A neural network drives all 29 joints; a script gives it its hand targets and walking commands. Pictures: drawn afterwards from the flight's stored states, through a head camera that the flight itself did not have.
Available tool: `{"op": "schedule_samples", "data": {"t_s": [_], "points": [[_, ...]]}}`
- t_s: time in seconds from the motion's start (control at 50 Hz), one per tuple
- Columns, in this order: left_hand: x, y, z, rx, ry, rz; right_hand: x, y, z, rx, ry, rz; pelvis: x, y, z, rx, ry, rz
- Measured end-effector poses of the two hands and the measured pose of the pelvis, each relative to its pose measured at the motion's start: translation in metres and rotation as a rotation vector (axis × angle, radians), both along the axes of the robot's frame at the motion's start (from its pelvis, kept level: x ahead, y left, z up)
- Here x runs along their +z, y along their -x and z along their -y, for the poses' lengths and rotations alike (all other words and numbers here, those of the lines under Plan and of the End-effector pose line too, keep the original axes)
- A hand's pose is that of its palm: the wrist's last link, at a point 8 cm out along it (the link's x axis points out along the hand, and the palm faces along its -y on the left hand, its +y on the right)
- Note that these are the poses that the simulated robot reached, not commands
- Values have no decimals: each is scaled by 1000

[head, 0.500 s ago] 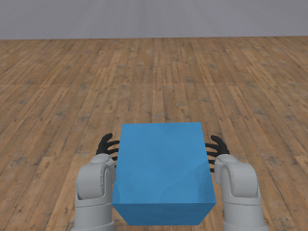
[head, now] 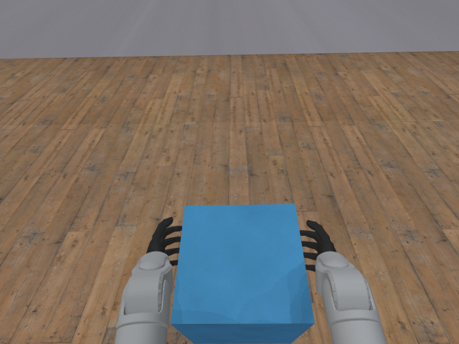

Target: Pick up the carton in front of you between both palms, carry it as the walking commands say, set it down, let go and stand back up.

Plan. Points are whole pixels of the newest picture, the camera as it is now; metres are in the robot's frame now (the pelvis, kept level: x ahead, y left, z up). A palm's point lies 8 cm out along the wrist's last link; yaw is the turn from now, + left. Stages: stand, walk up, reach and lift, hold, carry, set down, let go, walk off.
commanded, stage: carry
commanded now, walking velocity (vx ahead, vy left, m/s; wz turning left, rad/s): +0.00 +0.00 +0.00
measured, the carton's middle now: (241, 278) +0.29 +0.00 -0.07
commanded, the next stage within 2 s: hold in 1.12 s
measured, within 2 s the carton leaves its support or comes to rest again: neither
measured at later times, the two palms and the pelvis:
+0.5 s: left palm (150, 276) +0.25 +0.15 +0.05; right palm (330, 278) +0.24 -0.14 +0.04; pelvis -0.04 +0.00 +0.00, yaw +0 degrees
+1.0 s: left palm (145, 284) +0.23 +0.16 +0.05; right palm (330, 287) +0.23 -0.14 +0.04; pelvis -0.06 +0.01 +0.00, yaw +0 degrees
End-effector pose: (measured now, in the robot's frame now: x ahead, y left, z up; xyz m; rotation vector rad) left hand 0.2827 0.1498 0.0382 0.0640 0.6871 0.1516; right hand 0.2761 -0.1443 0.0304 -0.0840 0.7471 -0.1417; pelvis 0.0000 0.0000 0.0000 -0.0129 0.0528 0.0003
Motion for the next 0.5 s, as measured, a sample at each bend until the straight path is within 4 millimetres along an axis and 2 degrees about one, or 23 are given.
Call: {"op": "schedule_samples", "data": {"t_s": [0.12,0.32,0.5], "points": [[-2,6,-2,-7,3,27,-3,6,-1,14,-1,27,1,14,-1,0,-3,15],[13,18,-3,1,13,76,12,19,-2,1,-14,77,3,31,-3,1,-7,18],[10,35,-5,-2,10,42,8,36,-4,5,-10,42,4,42,-4,0,-9,25]]}}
